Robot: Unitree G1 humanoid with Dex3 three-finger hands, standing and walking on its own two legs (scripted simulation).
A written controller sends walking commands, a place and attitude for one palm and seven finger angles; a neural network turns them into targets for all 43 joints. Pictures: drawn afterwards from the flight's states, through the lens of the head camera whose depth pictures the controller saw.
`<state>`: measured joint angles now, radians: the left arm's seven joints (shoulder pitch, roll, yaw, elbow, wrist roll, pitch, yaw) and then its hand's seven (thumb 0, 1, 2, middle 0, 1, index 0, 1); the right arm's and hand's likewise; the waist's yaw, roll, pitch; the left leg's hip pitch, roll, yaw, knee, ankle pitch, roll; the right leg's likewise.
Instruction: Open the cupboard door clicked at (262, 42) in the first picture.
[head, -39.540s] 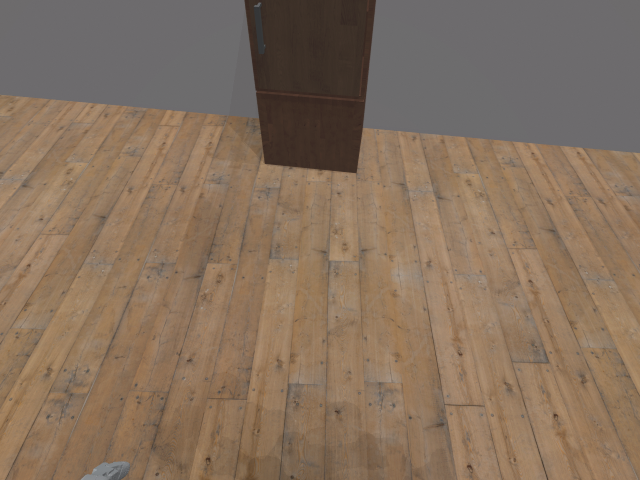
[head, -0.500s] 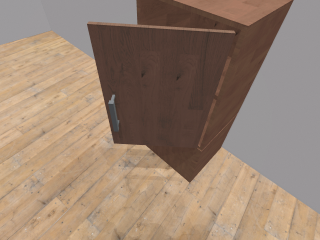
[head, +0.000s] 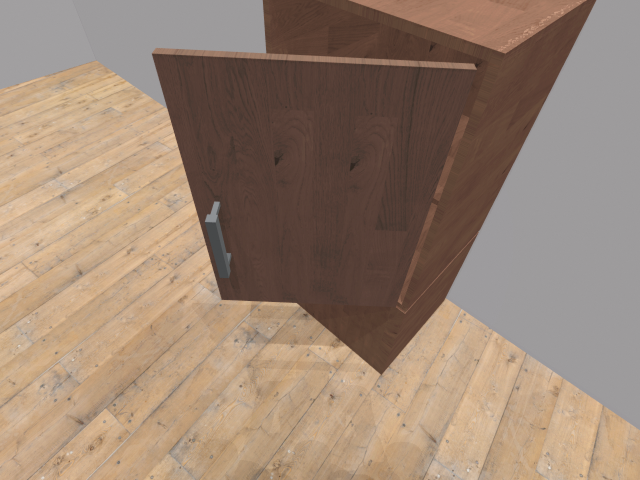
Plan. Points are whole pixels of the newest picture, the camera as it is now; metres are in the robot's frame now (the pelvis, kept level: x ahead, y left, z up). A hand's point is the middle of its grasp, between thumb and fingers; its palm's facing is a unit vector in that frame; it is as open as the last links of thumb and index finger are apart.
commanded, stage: come to a stop and stand still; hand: left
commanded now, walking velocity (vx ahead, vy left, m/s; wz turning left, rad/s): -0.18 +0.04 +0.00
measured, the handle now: (220, 241) +0.54 +0.23 -0.09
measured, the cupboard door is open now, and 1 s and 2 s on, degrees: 41 41 41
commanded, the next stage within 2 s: look again from close up in 0.88 s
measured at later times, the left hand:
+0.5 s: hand out of the picture +0.04 +0.20 -0.16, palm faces +0.04 -0.95 -0.31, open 7.4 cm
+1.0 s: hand out of the picture -0.02 +0.19 -0.15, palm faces -0.01 -0.95 -0.30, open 7.4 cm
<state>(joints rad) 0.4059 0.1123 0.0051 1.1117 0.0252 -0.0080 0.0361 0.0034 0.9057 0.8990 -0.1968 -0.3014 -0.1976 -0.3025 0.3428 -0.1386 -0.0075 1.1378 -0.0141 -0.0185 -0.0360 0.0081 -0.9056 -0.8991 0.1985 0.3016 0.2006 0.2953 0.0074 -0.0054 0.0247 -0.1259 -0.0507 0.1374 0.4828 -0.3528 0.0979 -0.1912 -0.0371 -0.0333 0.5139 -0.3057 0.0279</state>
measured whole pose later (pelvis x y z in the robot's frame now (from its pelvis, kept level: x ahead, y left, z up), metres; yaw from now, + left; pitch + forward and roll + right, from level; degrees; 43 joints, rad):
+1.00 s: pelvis -0.06 -0.04 +0.01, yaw +3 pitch -2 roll +0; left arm 0.22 0.29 -0.03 1.05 0.02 -0.01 0.01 0.01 0.90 0.90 -0.20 -0.30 -0.20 -0.30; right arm 0.19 -0.31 0.00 1.09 -0.02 0.00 0.01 0.01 -0.90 -0.90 0.20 0.30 0.20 0.30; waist -0.02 0.00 0.03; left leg -0.17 -0.04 0.08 0.39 -0.19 0.06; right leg -0.20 0.01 -0.03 0.39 -0.16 -0.02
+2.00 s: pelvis -0.01 +0.01 +0.00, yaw +2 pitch -2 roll -1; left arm 0.38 0.15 -0.01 1.12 0.02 0.01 0.04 0.00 0.91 0.90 -0.20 -0.30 -0.20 -0.30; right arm 0.31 -0.16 0.00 1.14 -0.01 -0.02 -0.03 0.01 -0.90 -0.90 0.20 0.30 0.20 0.30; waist 0.00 -0.02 0.04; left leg -0.10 -0.09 0.12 0.46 -0.33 0.12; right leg -0.18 -0.04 0.01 0.53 -0.31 0.02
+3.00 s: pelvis -0.05 -0.07 +0.01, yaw +2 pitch +0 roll +1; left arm 0.30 0.14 -0.02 1.10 0.01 -0.01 0.02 0.01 0.90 0.90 -0.20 -0.30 -0.20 -0.30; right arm 0.39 -0.17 0.01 1.14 -0.02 -0.01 -0.02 0.01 -0.91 -0.90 0.20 0.30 0.20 0.29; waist -0.02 0.02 0.03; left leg -0.20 0.00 0.08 0.43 -0.23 0.01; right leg -0.25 0.05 -0.03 0.45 -0.21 -0.07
